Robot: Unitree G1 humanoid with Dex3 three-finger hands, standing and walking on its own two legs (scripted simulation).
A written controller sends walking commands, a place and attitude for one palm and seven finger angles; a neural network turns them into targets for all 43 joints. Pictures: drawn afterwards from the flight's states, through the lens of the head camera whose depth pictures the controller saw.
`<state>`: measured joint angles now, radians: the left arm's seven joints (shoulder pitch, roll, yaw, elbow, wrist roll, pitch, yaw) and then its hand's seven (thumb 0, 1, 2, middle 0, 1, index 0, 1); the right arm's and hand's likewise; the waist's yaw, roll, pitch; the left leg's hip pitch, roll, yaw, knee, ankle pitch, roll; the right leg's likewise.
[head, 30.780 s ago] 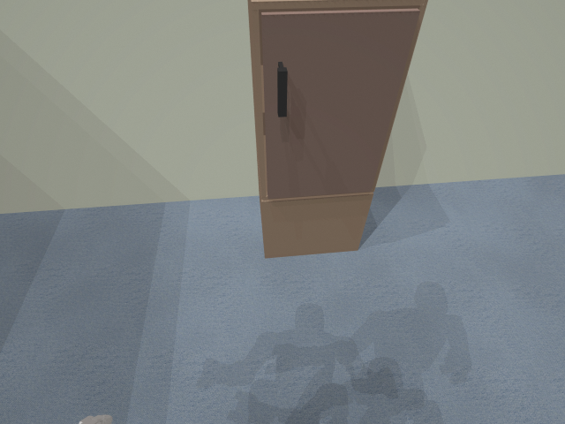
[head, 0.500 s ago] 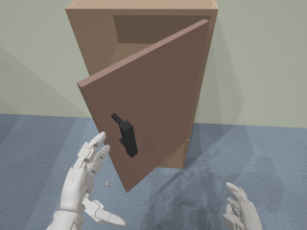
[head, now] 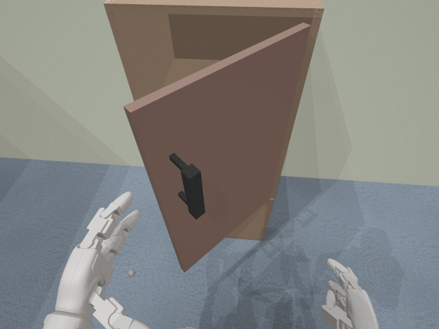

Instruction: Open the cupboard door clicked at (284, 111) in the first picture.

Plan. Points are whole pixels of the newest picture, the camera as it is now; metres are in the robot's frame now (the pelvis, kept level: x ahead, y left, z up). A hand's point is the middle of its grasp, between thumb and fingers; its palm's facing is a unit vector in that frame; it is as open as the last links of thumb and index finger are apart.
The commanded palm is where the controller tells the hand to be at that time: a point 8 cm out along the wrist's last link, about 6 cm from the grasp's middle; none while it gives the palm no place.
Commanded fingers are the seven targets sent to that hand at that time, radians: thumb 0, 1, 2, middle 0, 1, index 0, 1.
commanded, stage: draw the hand back to the body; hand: left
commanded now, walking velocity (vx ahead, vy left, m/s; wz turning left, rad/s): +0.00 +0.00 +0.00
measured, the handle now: (186, 186) +0.34 +0.09 +0.10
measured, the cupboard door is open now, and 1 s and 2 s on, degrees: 47 47 47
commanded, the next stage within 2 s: step back with the hand held close in 1.46 s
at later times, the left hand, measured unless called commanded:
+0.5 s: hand (76, 254) +0.19 +0.20 +0.14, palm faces +0.16 -0.95 -0.27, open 15.6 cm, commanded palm +0.15 +0.25 +0.16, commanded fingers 0.00 -0.08 0.48 -0.17 -0.30 -0.17 -0.30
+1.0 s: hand (25, 210) +0.22 +0.26 +0.20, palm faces +0.39 -0.82 -0.42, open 10.0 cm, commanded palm +0.17 +0.30 +0.21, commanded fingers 0.00 0.80 0.86 -0.20 -0.30 -0.20 -0.30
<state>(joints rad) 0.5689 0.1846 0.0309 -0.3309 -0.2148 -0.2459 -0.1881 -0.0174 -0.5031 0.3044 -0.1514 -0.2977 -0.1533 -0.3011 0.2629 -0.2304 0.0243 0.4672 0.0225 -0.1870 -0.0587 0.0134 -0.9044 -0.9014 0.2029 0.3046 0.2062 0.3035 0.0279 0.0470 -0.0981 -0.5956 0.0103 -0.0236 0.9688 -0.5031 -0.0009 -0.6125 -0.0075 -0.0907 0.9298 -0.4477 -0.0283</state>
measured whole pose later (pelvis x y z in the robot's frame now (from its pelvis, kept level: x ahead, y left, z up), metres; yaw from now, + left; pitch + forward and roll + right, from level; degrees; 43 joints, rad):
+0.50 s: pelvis +0.00 +0.01 +0.03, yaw +0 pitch +1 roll -2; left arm 0.55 0.28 0.13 -0.44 -0.10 -0.06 -0.01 -0.02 -0.37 0.36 -0.16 -0.30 -0.16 -0.30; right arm 0.25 -0.22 0.06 0.54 0.01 -0.21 -0.10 0.01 -0.90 -0.90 0.20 0.30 0.21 0.30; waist 0.06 0.06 -0.06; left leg -0.36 0.01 -0.01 0.77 -0.43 0.02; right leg -0.37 0.00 -0.08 0.71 -0.36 -0.01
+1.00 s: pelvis +0.03 +0.01 +0.06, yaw -2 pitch -4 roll -1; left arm 0.50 0.32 0.28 -0.40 -0.03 -0.08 0.12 0.00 0.45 0.72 -0.19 -0.30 -0.20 -0.30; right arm 0.19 -0.22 0.03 0.64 -0.01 -0.13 -0.08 0.01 -0.90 -0.90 0.20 0.30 0.21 0.30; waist 0.08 0.07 0.02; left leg -0.05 0.00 0.02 0.41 -0.29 0.02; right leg -0.09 0.00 -0.05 0.39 -0.23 0.00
